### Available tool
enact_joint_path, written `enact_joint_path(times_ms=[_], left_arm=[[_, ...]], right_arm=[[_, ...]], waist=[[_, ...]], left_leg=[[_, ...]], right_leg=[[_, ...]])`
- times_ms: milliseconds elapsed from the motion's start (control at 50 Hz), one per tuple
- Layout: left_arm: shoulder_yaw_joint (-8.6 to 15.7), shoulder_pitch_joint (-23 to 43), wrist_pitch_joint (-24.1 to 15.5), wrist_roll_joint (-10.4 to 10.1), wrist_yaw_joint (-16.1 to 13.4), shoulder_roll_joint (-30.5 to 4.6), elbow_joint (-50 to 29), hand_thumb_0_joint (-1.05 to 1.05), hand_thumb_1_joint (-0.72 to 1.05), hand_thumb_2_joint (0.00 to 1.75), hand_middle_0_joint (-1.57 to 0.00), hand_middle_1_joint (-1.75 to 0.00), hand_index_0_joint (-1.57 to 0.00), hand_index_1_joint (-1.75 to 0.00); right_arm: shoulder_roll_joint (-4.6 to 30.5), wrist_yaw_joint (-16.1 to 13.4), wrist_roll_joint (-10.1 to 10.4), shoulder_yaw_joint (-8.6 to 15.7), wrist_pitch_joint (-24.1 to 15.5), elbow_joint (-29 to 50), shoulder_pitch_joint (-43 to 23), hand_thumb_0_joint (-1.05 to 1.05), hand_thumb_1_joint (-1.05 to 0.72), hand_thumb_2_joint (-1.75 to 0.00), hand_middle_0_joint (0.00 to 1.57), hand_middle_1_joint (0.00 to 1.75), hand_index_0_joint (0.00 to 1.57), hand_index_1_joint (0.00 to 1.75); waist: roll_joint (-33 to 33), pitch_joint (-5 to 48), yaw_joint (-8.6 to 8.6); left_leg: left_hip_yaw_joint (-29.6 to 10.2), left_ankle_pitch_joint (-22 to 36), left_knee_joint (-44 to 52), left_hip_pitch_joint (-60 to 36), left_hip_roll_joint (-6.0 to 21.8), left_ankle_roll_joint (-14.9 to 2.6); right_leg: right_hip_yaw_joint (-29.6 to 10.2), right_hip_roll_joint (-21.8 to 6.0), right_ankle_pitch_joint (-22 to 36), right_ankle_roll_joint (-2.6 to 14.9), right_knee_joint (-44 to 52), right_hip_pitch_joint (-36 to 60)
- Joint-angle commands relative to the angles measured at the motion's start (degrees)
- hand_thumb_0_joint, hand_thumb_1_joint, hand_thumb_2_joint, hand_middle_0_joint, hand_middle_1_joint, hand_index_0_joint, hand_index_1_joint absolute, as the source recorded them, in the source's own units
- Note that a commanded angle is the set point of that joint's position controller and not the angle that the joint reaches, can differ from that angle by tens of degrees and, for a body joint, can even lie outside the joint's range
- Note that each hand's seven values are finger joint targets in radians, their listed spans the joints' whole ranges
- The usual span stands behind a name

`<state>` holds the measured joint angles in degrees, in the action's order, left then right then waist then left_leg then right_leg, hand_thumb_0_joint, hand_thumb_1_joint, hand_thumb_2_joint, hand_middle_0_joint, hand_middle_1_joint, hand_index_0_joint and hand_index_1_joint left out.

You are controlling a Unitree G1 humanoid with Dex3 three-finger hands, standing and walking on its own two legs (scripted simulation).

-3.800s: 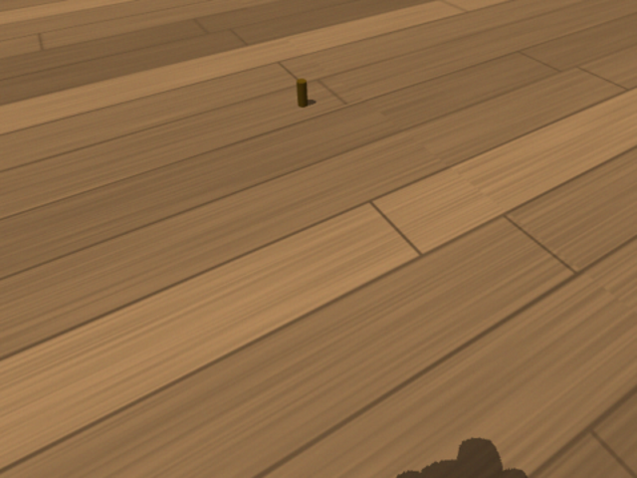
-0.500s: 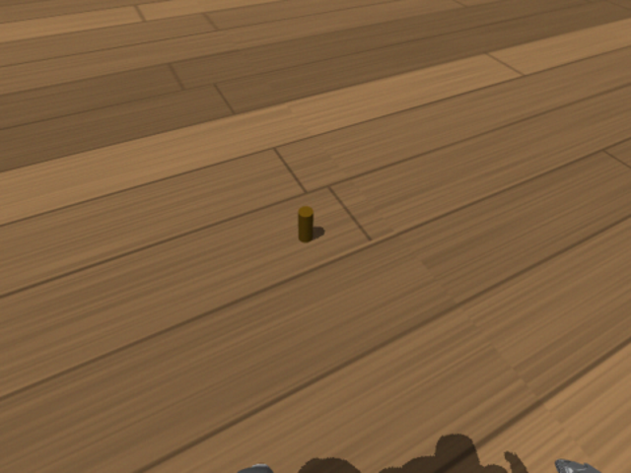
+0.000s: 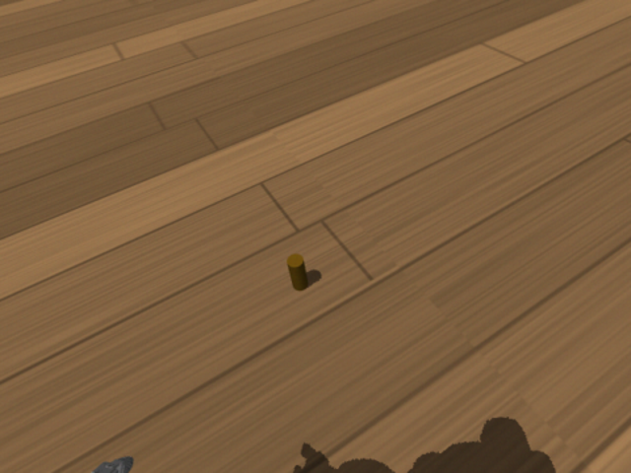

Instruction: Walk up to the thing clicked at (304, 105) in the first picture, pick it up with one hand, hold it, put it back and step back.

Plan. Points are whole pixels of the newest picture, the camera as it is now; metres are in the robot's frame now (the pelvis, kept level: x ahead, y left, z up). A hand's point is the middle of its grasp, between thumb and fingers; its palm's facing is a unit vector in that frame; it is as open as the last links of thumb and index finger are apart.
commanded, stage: walk up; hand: left
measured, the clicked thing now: (297, 272) +0.87 +0.15 -0.68
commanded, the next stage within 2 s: none
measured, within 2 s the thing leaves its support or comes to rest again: neither
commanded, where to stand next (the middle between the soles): +0.50 +0.00 m, yaw +1 degrees
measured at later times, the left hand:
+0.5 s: hand (152, 425) +0.23 +0.29 -0.15, palm faces -0.04 -0.94 -0.34, open 7.4 cm
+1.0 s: hand (188, 328) +0.37 +0.25 -0.11, palm faces +0.02 -0.90 -0.44, open 7.4 cm
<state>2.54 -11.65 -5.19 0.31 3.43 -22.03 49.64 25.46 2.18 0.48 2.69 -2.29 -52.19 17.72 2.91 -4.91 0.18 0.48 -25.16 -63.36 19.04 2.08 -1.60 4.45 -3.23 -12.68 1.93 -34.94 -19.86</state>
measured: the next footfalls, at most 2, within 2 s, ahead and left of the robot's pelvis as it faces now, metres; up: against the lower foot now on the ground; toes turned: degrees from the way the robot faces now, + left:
left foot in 0.30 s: +0.27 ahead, +0.14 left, +0.00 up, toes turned +7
right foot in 0.70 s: +0.41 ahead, -0.14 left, +0.00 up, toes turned -4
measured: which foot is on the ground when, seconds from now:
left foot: up 0.00-0.28, down 0.30-0.72, up 0.74-1.00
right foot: down 0.00-0.34, up 0.36-0.68, down 0.70-1.00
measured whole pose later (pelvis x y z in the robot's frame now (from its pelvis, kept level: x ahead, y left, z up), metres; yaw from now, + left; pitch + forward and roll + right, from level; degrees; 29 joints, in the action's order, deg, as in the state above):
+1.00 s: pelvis +0.35 -0.03 +0.01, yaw +2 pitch -2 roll +0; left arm 2.1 -19.9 -5.4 1.0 1.8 -22.7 49.4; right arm 25.1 4.2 -1.2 3.4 -0.6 -50.4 15.5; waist 4.3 -4.3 2.2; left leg -0.3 -16.5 -49.1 28.9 4.3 0.0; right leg 5.6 -1.9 -13.7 1.8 -28.5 -12.7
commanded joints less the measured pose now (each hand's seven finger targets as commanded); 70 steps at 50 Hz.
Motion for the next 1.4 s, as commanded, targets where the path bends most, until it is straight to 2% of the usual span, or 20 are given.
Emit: enact_joint_path(times_ms=[0,180,260,280,320,420,560,660,680,700,720,840,920,1060,1100,1140,1160,1240,1340,1380], left_arm=[[4.39,-4.12,-0.55,-0.57,-1.86,-15.75,-2.51,0.0,0.9,0.9,-0.2,-0.3,-0.2,-0.3],[4.78,-5.61,-0.89,0.21,-1.17,-16.98,-5.22,0.0,0.9,0.9,-0.2,-0.3,-0.2,-0.3],[3.78,-4.69,-0.2,0.05,-1.14,-16.26,-5.61,0.0,0.9,0.9,-0.2,-0.3,-0.2,-0.3],[3.01,-5.67,-0.14,0.19,-1.26,-14.24,-5.77,0.0,0.9,0.9,-0.2,-0.3,-0.2,-0.3],[2.72,-8.33,0.52,-0.65,-1.93,-13.0,-5.52,0.0,0.9,0.9,-0.2,-0.3,-0.2,-0.3],[2.89,-9.85,1.27,-0.52,-1.57,-14.52,-1.22,0.0,0.9,0.9,-0.2,-0.3,-0.2,-0.3],[3.43,-4.07,1.15,0.46,0.22,-12.64,-2.04,0.0,0.9,0.9,-0.2,-0.3,-0.2,-0.3],[4.75,-10.49,-0.21,0.8,-0.55,-14.19,1.3,0.0,0.9,0.9,-0.2,-0.3,-0.2,-0.3],[6.01,-15.21,-0.66,0.93,-1.24,-16.89,2.13,0.0,0.9,0.9,-0.2,-0.3,-0.2,-0.3],[7.23,-18.31,-1.32,1.0,-2.12,-22.99,1.09,0.0,0.9,0.9,-0.2,-0.3,-0.2,-0.3],[6.58,-15.84,-1.1,0.32,-1.98,-23.75,0.15,0.0,0.9,0.9,-0.2,-0.3,-0.2,-0.3],[4.59,-7.76,-1.38,-0.22,-2.62,-16.88,-2.79,0.0,0.9,0.9,-0.2,-0.3,-0.2,-0.3],[5.01,-9.05,-1.58,0.29,-2.77,-17.62,-3.92,0.0,0.9,0.9,-0.2,-0.3,-0.2,-0.3],[2.99,-6.72,-0.13,0.01,-3.86,-16.47,-4.27,0.0,0.9,0.9,-0.2,-0.3,-0.2,-0.3],[1.64,-6.25,0.59,-0.6,-4.15,-13.89,-4.54,0.0,0.9,0.9,-0.2,-0.3,-0.2,-0.3],[0.42,-10.77,1.28,-1.01,-3.87,-10.01,-4.87,0.0,0.9,0.9,-0.2,-0.3,-0.2,-0.3],[1.56,-10.09,1.98,-0.46,-4.62,-13.86,-2.79,0.0,0.9,0.9,-0.2,-0.3,-0.2,-0.3],[1.81,-11.31,1.88,-0.47,-4.15,-13.55,0.41,0.0,0.9,0.9,-0.2,-0.3,-0.2,-0.3],[2.16,-12.25,1.6,0.51,-4.5,-10.96,3.7,0.0,0.9,0.9,-0.2,-0.3,-0.2,-0.3],[2.74,-9.18,0.73,1.42,-5.15,-13.51,3.39,0.0,0.9,0.9,-0.2,-0.3,-0.2,-0.3]], right_arm=[[10.17,-0.03,-0.37,3.25,-1.64,2.96,3.55,0.0,-0.9,-0.9,0.2,0.3,0.2,0.3],[8.22,1.81,-1.74,3.78,-2.4,5.47,-5.21,0.0,-0.9,-0.9,0.2,0.3,0.2,0.3],[9.01,1.2,-1.76,4.48,-3.27,3.73,0.01,0.0,-0.9,-0.9,0.2,0.3,0.2,0.3],[11.39,0.56,-1.85,5.34,-3.55,2.17,5.81,0.0,-0.9,-0.9,0.2,0.3,0.2,0.3],[19.67,-0.36,-1.15,7.36,-3.82,4.21,9.78,0.0,-0.9,-0.9,0.2,0.3,0.2,0.3],[13.46,-0.91,-0.27,4.67,-3.75,6.12,0.36,0.0,-0.9,-0.9,0.2,0.3,0.2,0.3],[14.88,-0.19,-1.02,5.03,-3.55,7.72,-0.17,0.0,-0.9,-0.9,0.2,0.3,0.2,0.3],[11.34,0.05,-0.85,3.61,-2.29,9.12,-2.69,0.0,-0.9,-0.9,0.2,0.3,0.2,0.3],[8.59,0.01,-0.99,2.59,-2.12,9.31,-1.07,0.0,-0.9,-0.9,0.2,0.3,0.2,0.3],[4.74,0.05,-0.63,1.21,-2.08,10.77,-0.04,0.0,-0.9,-0.9,0.2,0.3,0.2,0.3],[10.76,-0.79,-1.22,3.06,-1.29,9.51,-2.11,0.0,-0.9,-0.9,0.2,0.3,0.2,0.3],[10.08,0.51,-0.94,3.66,-0.01,3.59,3.56,0.0,-0.9,-0.9,0.2,0.3,0.2,0.3],[9.04,1.6,-1.98,3.79,0.61,5.54,-1.53,0.0,-0.9,-0.9,0.2,0.3,0.2,0.3],[5.47,0.1,-1.29,2.55,-0.06,5.13,-3.62,0.0,-0.9,-0.9,0.2,0.3,0.2,0.3],[8.18,-0.79,-1.71,3.37,-0.72,3.36,0.62,0.0,-0.9,-0.9,0.2,0.3,0.2,0.3],[17.01,-1.2,-1.45,5.61,-1.13,4.76,3.26,0.0,-0.9,-0.9,0.2,0.3,0.2,0.3],[17.93,-1.05,-0.33,6.14,-0.8,4.31,2.94,0.0,-0.9,-0.9,0.2,0.3,0.2,0.3],[13.38,-1.71,-1.0,4.12,-0.27,6.03,-5.16,0.0,-0.9,-0.9,0.2,0.3,0.2,0.3],[11.07,-1.39,-0.98,2.52,1.0,6.89,-10.73,0.0,-0.9,-0.9,0.2,0.3,0.2,0.3],[5.69,-1.39,-0.2,0.52,1.49,6.27,-9.72,0.0,-0.9,-0.9,0.2,0.3,0.2,0.3]], waist=[[-12.5,2.54,0.45],[-8.99,1.93,2.47],[-4.72,3.8,-1.74],[1.1,7.22,-4.63],[11.95,9.44,-6.11],[5.51,1.76,-0.34],[7.01,0.33,-1.49],[-1.46,4.18,3.36],[-11.27,6.0,6.09],[-24.31,6.31,6.71],[-16.82,4.41,6.23],[-12.12,1.59,0.68],[-11.01,0.62,2.17],[-9.96,4.67,0.55],[-4.05,8.0,-2.06],[10.26,9.7,-1.84],[8.6,9.53,-2.7],[8.37,3.44,0.61],[6.67,6.41,2.27],[-3.29,6.25,2.35]], left_leg=[[-2.57,7.09,2.54,11.41,3.32,0.28],[2.14,15.12,27.12,5.92,3.2,1.56],[5.52,14.98,32.45,-10.27,-0.79,-0.23],[1.93,10.08,34.99,-18.37,0.03,-2.16],[-37.81,-0.81,49.03,-26.09,22.98,-13.3],[-11.58,14.07,46.69,-8.67,14.75,-10.44],[-6.88,3.23,48.41,-4.01,13.17,-11.52],[-0.71,3.82,32.16,4.96,8.61,-7.11],[2.71,3.44,18.12,11.11,4.77,-5.28],[5.56,-5.09,0.88,22.3,-3.38,-1.56],[-1.64,-7.33,-3.13,22.3,-1.21,-0.85],[-2.99,7.3,5.11,13.13,2.8,0.48],[-1.35,9.06,14.08,12.83,3.91,1.83],[2.55,16.53,28.56,-1.61,0.54,0.29],[1.3,21.31,35.64,-11.35,-0.11,-2.01],[-26.75,17.13,43.78,-19.46,18.44,-10.36],[-30.2,12.1,44.23,-17.86,21.31,-15.21],[-13.94,13.28,41.93,-4.3,13.54,-11.76],[-7.92,10.11,34.97,5.22,10.59,-8.55],[-4.45,7.64,26.59,8.62,6.46,-3.47]], right_leg=[[-13.66,-11.19,1.0,9.77,19.56,8.6],[-8.65,-11.85,-4.92,10.28,18.31,7.87],[-4.48,-9.3,3.38,7.31,6.09,1.27],[-1.94,-6.27,8.83,5.32,-5.82,-1.37],[-2.55,4.13,-18.47,0.75,-30.46,-19.46],[-7.31,-3.55,-8.63,-0.1,-24.67,-12.58],[-3.13,-3.39,-1.0,-1.68,-6.58,-6.46],[-0.01,1.33,1.22,-0.73,2.54,14.63],[-6.14,-1.4,-8.01,0.77,8.1,22.56],[-36.31,-18.12,-22.35,6.49,21.68,24.78],[-45.37,-23.34,-23.82,12.63,22.74,19.46],[-16.09,-11.8,-5.67,8.8,20.56,8.07],[-13.79,-12.93,-9.71,10.58,21.37,7.23],[-6.14,-11.4,24.75,8.18,6.14,5.22],[-3.33,-7.75,18.85,4.47,-4.48,2.06],[-0.26,3.88,-18.49,-0.43,-21.23,-13.02],[-3.72,1.34,-22.33,0.07,-27.02,-13.96],[-4.77,-1.55,-15.38,0.03,-18.06,-7.3],[-0.99,2.09,-2.1,-0.87,-0.02,8.78],[-10.18,-2.48,-2.8,1.04,9.89,11.4]])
